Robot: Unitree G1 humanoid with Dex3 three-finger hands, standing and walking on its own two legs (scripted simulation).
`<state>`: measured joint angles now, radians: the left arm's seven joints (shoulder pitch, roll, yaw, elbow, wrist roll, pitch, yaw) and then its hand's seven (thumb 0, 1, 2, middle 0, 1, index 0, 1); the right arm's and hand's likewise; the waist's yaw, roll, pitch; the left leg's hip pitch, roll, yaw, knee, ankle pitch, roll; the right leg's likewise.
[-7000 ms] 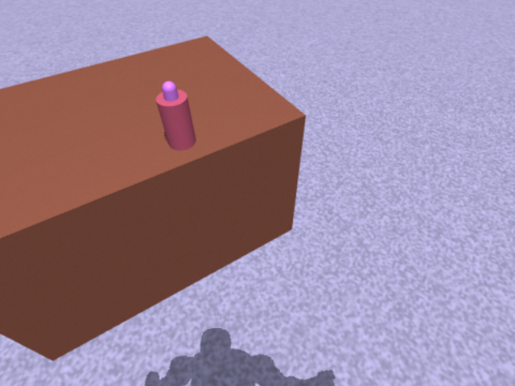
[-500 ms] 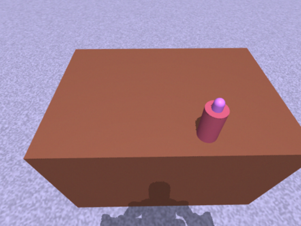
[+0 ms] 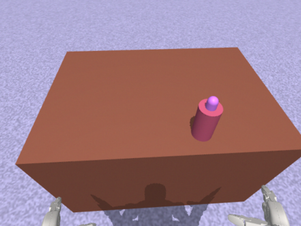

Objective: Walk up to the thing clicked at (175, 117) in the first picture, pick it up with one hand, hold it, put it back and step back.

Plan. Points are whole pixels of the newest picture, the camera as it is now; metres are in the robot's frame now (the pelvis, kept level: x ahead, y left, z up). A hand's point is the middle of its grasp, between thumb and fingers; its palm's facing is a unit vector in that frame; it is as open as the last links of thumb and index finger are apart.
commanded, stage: rise first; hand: right
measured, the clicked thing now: (207, 117) +0.48 -0.19 -0.03
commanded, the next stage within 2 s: go down in 1.20 s
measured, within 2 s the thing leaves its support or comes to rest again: neither
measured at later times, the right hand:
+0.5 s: hand (258, 208) +0.18 -0.25 -0.03, palm faces +0.25 +0.91 -0.34, open 17.4 cm
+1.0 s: hand (267, 210) +0.17 -0.25 +0.01, palm faces +0.27 +0.90 -0.36, open 17.4 cm
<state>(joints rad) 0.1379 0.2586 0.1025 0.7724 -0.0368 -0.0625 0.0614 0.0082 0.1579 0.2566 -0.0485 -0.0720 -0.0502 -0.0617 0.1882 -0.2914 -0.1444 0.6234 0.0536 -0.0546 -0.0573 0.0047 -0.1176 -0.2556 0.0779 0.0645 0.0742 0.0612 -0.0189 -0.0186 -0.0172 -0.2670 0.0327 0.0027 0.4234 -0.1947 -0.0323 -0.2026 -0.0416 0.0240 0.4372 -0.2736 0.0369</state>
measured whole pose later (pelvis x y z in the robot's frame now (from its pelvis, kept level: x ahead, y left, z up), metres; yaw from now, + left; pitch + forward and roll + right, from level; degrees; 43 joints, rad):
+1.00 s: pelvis -0.01 +0.00 +0.00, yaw -1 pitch -2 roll +0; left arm 0.24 0.23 0.13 0.63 -0.01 -0.12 0.05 -0.01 -0.55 0.07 -0.06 -0.06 -0.05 -0.06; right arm 0.44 -0.28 -0.20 0.06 0.03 -0.13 -0.03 -0.01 0.53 -0.05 0.06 0.06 0.06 0.05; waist -0.04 -0.04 0.04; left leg -0.19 0.04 0.01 0.44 -0.21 -0.03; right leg -0.13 -0.03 0.03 0.44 -0.27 0.04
